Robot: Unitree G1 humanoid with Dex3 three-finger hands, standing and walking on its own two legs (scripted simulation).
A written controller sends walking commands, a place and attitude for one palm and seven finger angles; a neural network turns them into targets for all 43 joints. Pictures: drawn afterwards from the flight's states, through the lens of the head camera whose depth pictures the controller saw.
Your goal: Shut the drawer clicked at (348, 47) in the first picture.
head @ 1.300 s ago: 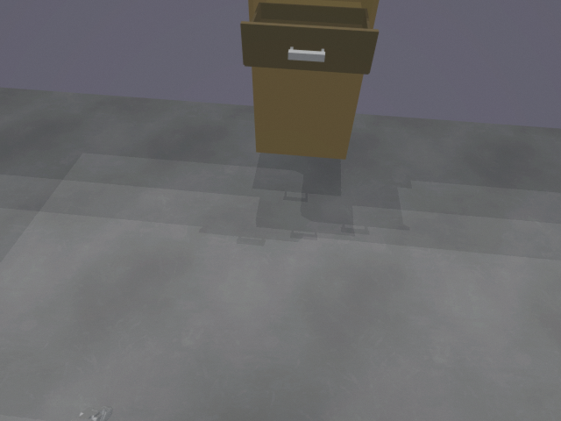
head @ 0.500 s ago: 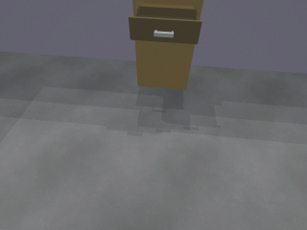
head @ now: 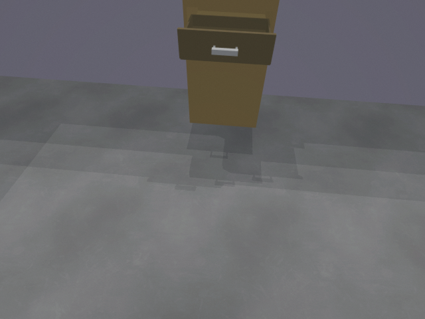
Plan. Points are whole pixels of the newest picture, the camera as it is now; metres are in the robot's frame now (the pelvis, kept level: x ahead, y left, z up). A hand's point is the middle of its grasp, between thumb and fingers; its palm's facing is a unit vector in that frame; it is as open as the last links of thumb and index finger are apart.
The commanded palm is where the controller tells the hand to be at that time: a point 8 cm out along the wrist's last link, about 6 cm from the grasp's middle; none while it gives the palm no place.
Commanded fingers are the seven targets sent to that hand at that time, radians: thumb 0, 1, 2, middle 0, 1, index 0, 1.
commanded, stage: look at it before walking up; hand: left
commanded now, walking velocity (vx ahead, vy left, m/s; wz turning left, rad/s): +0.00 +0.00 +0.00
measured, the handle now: (225, 49) +1.24 +0.02 -0.06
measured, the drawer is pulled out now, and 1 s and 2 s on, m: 0.29 0.29 0.29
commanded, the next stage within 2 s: walk to a spot facing it in 0.14 s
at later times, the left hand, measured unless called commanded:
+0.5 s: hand out of the picture +0.03 +0.20 -0.19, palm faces -0.06 -0.97 -0.22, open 7.4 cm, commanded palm none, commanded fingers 0.00 0.90 0.90 -0.20 -0.30 -0.20 -0.30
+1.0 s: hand out of the picture +0.13 +0.15 -0.18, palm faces -0.07 -0.99 -0.13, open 7.4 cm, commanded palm none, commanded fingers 0.00 0.90 0.90 -0.20 -0.30 -0.20 -0.30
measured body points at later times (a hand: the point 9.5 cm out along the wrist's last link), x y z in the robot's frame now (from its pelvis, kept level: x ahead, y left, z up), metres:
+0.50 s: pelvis +0.03 +0.00 -0.01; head +0.02 +0.00 +0.44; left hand +0.03 +0.25 -0.17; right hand +0.04 -0.26 -0.16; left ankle -0.01 +0.13 -0.75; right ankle +0.00 -0.11 -0.74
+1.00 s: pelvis +0.21 -0.01 -0.01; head +0.24 +0.00 +0.43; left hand +0.13 +0.20 -0.17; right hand +0.28 -0.25 -0.15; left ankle +0.36 +0.08 -0.72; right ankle +0.05 -0.10 -0.75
